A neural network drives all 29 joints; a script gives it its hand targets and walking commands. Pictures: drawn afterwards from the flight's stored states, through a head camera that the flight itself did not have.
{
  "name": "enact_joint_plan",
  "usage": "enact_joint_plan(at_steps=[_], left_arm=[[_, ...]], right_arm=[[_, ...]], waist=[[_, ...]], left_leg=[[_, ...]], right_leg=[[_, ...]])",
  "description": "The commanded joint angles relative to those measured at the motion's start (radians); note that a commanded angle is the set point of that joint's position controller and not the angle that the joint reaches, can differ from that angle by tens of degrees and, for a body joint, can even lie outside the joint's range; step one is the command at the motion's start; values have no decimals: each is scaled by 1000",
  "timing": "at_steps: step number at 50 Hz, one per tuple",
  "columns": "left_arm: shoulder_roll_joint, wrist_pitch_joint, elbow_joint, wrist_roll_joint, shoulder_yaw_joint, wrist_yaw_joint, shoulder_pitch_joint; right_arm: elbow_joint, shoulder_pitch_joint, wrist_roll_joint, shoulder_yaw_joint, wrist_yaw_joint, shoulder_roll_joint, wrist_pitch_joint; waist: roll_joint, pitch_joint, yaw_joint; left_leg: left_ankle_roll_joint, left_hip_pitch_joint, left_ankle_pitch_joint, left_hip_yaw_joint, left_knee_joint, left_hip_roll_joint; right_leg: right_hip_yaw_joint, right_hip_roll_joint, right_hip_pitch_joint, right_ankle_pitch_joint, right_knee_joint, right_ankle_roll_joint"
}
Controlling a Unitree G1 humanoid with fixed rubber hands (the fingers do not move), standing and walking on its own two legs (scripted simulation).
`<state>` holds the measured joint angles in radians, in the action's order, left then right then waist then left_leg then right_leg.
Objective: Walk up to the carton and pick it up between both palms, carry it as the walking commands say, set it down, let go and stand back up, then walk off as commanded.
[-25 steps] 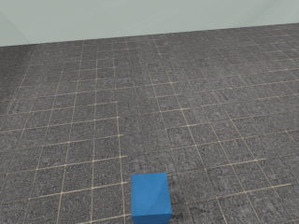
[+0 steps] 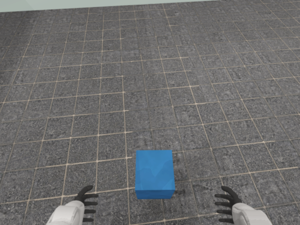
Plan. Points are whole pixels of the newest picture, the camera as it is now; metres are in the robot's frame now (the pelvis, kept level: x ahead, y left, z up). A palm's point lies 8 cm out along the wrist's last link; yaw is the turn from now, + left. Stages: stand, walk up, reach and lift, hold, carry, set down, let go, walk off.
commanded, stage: reach and lift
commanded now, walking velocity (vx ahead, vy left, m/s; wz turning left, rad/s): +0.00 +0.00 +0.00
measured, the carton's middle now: (154, 175) +0.42 +0.00 -0.62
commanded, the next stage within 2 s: none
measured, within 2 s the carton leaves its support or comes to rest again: neither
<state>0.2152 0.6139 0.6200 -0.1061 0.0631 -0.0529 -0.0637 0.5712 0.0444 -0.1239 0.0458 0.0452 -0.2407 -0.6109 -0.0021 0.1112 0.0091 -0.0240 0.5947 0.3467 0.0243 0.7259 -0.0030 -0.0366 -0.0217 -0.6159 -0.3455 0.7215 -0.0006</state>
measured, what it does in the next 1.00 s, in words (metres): lowers itself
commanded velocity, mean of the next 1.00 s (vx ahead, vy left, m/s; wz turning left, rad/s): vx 0.00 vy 0.00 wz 0.00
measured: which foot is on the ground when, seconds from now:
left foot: down 0.00-1.00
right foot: down 0.00-1.00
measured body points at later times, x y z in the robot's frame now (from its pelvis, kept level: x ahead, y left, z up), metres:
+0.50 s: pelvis -0.07 +0.00 -0.06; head +0.08 +0.00 +0.37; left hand +0.21 +0.19 -0.16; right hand +0.21 -0.22 -0.17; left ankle -0.02 +0.11 -0.71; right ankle +0.00 -0.13 -0.71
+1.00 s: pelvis -0.09 -0.02 -0.08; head +0.17 -0.02 +0.29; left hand +0.35 +0.19 -0.19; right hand +0.36 -0.20 -0.20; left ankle -0.02 +0.11 -0.71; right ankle +0.00 -0.13 -0.71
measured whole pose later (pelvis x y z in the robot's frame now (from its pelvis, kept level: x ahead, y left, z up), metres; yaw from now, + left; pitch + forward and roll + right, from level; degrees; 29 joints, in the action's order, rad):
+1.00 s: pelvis -0.09 -0.02 -0.08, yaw +2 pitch +31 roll +1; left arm 0.19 0.30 0.79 -0.03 -0.24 -0.05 -0.84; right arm 0.78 0.85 -0.03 -0.18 0.10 -0.18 -0.33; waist 0.00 -0.05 0.00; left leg 0.02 1.30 0.36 -0.02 1.12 -0.02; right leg 0.01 0.01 -1.32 -0.35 1.12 -0.01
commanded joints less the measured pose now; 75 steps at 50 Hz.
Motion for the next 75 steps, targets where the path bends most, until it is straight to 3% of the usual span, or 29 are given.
enact_joint_plan(at_steps=[1,2,6,10,11,13,15,16,17,20,25,26,30,32,33,34,39,45,46,48,52,54,63,64,65,67,70,73,75], left_arm=[[-1,30,-92,100,-60,28,236],[-4,14,-98,145,-89,14,237],[-20,-142,-238,155,-139,27,27],[10,-232,-278,209,-196,6,3],[-19,-243,-339,196,-175,10,-55],[-53,-247,-474,117,-126,26,-202],[-74,-186,-305,132,-159,10,-61],[-34,-164,-415,122,-164,15,-214],[-36,-153,-443,121,-150,23,-326],[-82,-86,-400,122,-152,-11,-193],[22,-55,-232,164,-263,-22,-313],[-33,-72,-242,106,-230,-7,-405],[49,-118,-234,105,-265,17,-673],[96,-123,-235,59,-268,20,-822],[105,-123,-209,94,-279,18,-816],[57,-123,-165,92,-260,15,-792],[119,-182,-119,74,-285,-3,-1066],[173,-315,-33,55,-340,-8,-1077],[119,-331,3,17,-261,6,-1076],[168,-381,30,102,-373,-4,-1038],[164,-460,-40,98,-335,6,-1145],[166,-484,4,105,-348,-6,-1095],[205,-564,35,118,-412,21,-1193],[141,-562,32,70,-354,25,-1212],[166,-570,21,120,-375,34,-1134],[176,-563,-109,100,-364,20,-1127],[254,-507,-239,59,-395,3,-1230],[121,-464,-77,34,-282,-18,-1300],[152,-475,-213,-2,-266,-39,-1382]], right_arm=[[-26,-264,119,-92,-31,23,-32],[16,-237,141,-91,-50,12,-17],[-144,-53,223,-203,-66,-29,155],[-154,-19,192,-189,-89,-16,244],[-217,70,162,-187,-95,2,264],[-339,198,132,-208,-102,-59,266],[-322,156,115,-188,-100,-38,218],[-413,269,116,-208,-89,-79,199],[-446,354,84,-183,-88,-49,187],[-248,204,77,-188,-100,-61,110],[-129,370,130,-226,-98,-73,88],[-130,465,116,-215,-92,-26,100],[-161,713,69,-162,-61,-7,119],[-140,837,85,-187,-40,-63,111],[-143,846,60,-199,-30,-27,107],[-68,787,86,-269,-21,-90,109],[11,1021,99,-247,11,-47,168],[-81,1142,101,-234,62,-90,299],[29,1097,103,-214,57,-48,309],[69,1087,92,-254,64,-64,342],[25,1102,60,-254,59,-75,428],[41,1135,105,-292,57,-119,457],[23,1241,81,-238,26,-47,524],[56,1219,72,-255,24,-65,529],[94,1139,68,-241,20,-45,524],[-43,1148,112,-302,24,-109,524],[-209,1254,102,-334,49,-209,501],[-32,1294,109,-359,14,-194,483],[-142,1415,70,-311,11,-228,497]], waist=[[17,129,-34],[-98,107,-16],[-33,303,-105],[-81,425,-40],[-85,486,13],[-60,570,-43],[24,543,8],[73,518,-55],[0,523,-36],[-65,532,-37],[0,284,18],[81,289,-32],[-8,372,62],[105,506,-11],[56,548,37],[-57,542,-51],[-9,550,-24],[69,934,18],[75,854,-30],[32,877,22],[-39,1007,-4],[66,1071,-14],[53,1190,84],[37,1236,23],[-26,1175,73],[11,1526,15],[17,1690,3],[-69,1527,-70],[-36,1661,-36]], left_leg=[[-27,-113,-408,-65,-108,-41],[-5,-100,-535,-79,-114,-29],[12,-139,-648,-102,22,-20],[36,-129,-685,-117,114,2],[28,-171,-624,-112,148,-7],[45,-123,-534,-88,186,-13],[33,-48,-341,-64,155,-10],[32,29,-190,-57,177,-15],[24,26,-182,-61,175,-17],[64,-72,-180,-70,156,-16],[40,120,94,-18,132,-26],[27,120,120,-29,150,-32],[19,204,93,4,183,-40],[23,260,124,32,230,-40],[21,228,98,34,206,-41],[35,172,144,8,171,-47],[39,233,125,26,228,-47],[44,360,-101,42,294,-83],[53,392,-156,31,265,-72],[55,432,-185,45,281,-93],[52,335,-369,7,314,-87],[58,384,-390,-2,314,-79],[42,502,-576,15,344,-86],[44,386,-620,-9,343,-78],[46,392,-680,21,342,-76],[55,158,-829,-14,364,-85],[39,-11,-799,-29,411,-82],[60,-197,-766,-70,458,-53],[74,-165,-831,-52,524,-67]], right_leg=[[106,30,188,500,-108,-53],[88,42,187,541,-99,-62],[70,52,-2,560,-5,-33],[35,64,-75,482,119,1],[29,63,-96,374,144,2],[27,69,-78,367,155,-6],[9,63,-39,288,176,5],[28,55,-66,225,182,13],[28,52,-96,193,173,9],[3,76,-178,132,195,-6],[4,53,-204,-72,179,-10],[2,55,-217,-99,170,-6],[43,29,-157,-109,180,-4],[59,42,-77,-164,177,6],[44,40,-63,-109,180,7],[30,47,-99,-105,194,-10],[33,45,-179,-128,217,-1],[58,57,53,234,282,23],[36,64,24,307,295,23],[56,68,-13,328,293,33],[43,87,-95,474,338,29],[33,93,-54,516,345,38],[112,69,27,804,382,36],[71,80,-31,750,401,42],[89,78,-92,766,377,35],[52,100,57,887,401,34],[38,98,73,783,413,26],[-39,127,-284,484,400,15],[-35,131,-221,578,482,13]])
